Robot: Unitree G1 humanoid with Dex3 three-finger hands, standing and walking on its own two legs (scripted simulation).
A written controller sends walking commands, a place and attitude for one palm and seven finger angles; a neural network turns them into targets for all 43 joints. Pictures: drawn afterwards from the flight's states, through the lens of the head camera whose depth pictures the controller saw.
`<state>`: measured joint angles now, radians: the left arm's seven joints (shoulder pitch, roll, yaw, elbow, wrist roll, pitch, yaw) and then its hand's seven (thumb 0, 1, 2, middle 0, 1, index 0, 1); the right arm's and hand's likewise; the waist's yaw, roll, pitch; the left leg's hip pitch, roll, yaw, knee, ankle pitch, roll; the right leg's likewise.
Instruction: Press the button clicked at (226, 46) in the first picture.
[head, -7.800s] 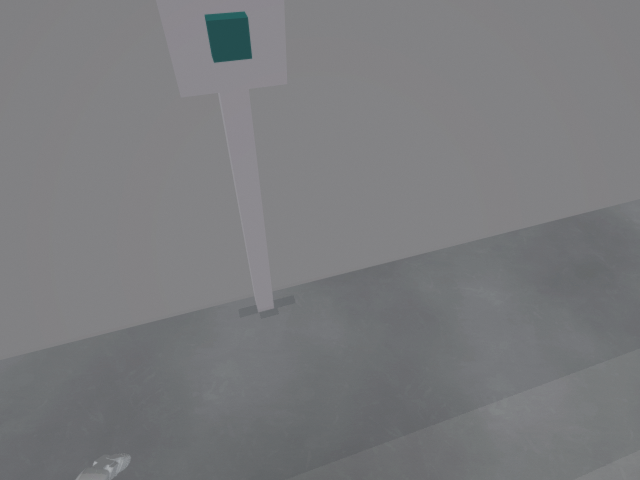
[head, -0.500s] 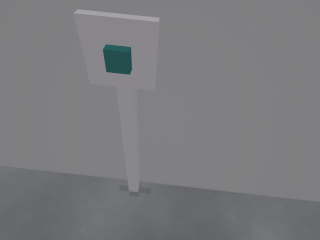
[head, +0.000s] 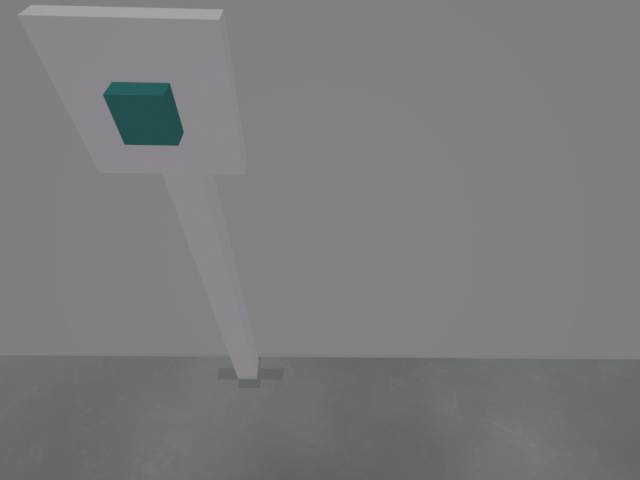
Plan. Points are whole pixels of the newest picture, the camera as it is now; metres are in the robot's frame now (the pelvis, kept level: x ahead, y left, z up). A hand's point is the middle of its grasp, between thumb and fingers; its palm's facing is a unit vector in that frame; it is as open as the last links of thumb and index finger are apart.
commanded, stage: come to a stop and stand still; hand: left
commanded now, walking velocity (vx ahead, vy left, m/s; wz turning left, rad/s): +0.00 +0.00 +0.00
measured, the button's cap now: (147, 113) +0.49 +0.23 +0.21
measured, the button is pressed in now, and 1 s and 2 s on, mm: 0 0 0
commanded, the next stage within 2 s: look again from close up in 0.18 s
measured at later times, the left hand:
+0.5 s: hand out of the picture +0.00 +0.23 -0.15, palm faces +0.02 -0.96 -0.27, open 7.4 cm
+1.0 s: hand out of the picture -0.05 +0.22 -0.16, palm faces -0.02 -0.98 -0.20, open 7.4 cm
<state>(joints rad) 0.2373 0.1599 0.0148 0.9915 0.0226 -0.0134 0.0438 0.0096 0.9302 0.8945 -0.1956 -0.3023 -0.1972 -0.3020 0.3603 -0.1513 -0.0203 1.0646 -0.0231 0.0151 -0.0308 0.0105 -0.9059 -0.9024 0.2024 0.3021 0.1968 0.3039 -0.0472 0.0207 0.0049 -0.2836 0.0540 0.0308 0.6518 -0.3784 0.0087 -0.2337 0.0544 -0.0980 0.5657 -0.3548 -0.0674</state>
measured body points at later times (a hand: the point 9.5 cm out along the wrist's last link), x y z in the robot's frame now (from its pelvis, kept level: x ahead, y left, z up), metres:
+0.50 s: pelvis -0.03 +0.02 +0.02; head -0.05 +0.02 +0.46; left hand +0.00 +0.28 -0.13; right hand +0.05 -0.24 -0.12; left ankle -0.03 +0.12 -0.73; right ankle -0.03 -0.08 -0.73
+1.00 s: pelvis -0.05 +0.04 +0.02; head -0.07 +0.05 +0.47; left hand -0.05 +0.28 -0.14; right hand -0.08 -0.20 -0.14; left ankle -0.03 +0.12 -0.73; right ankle -0.04 -0.08 -0.72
